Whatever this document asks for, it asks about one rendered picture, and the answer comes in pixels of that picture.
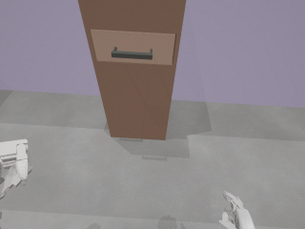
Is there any cabinet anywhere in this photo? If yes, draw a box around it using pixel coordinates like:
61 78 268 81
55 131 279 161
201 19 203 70
77 0 187 140

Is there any robot right hand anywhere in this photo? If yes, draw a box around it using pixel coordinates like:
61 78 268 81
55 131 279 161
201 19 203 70
219 191 255 229

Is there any drawer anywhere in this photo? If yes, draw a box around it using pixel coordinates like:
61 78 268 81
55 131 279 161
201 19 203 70
91 29 175 65

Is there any handle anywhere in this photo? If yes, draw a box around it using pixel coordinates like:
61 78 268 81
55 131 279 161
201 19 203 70
111 47 153 60

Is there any robot left hand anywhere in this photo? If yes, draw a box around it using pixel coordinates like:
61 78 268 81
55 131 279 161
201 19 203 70
0 139 32 199

